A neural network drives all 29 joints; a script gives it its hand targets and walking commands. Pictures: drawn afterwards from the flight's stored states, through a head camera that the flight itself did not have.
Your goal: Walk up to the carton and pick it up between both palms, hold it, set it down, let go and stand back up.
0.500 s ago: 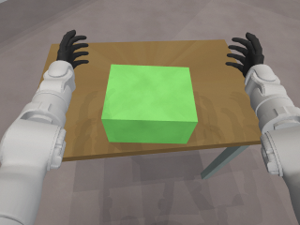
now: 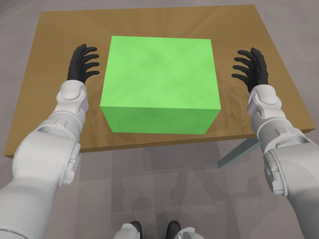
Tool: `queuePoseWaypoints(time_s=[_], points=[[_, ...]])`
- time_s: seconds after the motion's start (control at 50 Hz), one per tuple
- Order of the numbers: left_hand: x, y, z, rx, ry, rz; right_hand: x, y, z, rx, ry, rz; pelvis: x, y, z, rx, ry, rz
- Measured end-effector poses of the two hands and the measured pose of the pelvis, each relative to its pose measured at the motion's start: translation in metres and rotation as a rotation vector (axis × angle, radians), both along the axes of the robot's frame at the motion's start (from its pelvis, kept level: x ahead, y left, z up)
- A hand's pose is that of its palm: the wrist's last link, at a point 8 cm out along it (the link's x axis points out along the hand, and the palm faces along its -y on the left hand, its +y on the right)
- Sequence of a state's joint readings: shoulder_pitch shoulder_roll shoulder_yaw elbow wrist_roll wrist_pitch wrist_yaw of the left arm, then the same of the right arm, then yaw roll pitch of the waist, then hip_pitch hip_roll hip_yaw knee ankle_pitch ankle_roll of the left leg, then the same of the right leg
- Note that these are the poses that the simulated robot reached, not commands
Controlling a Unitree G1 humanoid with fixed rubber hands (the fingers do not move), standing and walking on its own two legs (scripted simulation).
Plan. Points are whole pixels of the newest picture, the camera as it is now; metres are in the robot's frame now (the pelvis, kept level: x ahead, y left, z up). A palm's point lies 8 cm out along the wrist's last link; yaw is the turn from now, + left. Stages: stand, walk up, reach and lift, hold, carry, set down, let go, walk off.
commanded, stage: reach and lift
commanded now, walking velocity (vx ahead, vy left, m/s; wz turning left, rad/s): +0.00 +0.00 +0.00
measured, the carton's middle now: (160, 87) +0.50 +0.04 +0.01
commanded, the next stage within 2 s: none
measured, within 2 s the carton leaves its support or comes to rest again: neither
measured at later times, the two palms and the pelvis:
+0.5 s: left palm (89, 77) +0.48 +0.21 +0.06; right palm (241, 78) +0.50 -0.16 +0.06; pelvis +0.01 +0.00 +0.00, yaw +0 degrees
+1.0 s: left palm (89, 79) +0.47 +0.21 +0.06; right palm (233, 82) +0.49 -0.14 +0.07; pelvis +0.00 +0.02 +0.01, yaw -1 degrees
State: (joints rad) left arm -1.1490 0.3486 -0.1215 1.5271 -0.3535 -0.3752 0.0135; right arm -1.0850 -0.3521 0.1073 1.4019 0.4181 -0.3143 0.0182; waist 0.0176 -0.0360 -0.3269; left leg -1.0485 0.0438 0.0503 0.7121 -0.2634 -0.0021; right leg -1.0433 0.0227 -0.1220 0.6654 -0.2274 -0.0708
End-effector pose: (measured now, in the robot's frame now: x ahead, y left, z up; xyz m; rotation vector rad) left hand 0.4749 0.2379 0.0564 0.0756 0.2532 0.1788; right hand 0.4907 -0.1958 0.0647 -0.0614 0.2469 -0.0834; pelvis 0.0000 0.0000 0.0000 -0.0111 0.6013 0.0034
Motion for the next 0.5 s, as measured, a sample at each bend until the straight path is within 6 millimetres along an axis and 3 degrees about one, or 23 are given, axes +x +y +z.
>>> queuePoseWaypoints(time_s=[0.24,0.5], points=[[0.001,-0.008,-0.008,-0.016,-0.001,-0.005,0.009,-0.001,-0.004,0.013,-0.035,0.013,0.003,0.001,-0.005,0.007,0.005,-0.018],[0.005,-0.027,0.0,-0.038,-0.032,-0.028,0.012,0.034,-0.002,0.024,-0.037,0.048,0.007,0.0,-0.003,0.004,-0.024,-0.007]])
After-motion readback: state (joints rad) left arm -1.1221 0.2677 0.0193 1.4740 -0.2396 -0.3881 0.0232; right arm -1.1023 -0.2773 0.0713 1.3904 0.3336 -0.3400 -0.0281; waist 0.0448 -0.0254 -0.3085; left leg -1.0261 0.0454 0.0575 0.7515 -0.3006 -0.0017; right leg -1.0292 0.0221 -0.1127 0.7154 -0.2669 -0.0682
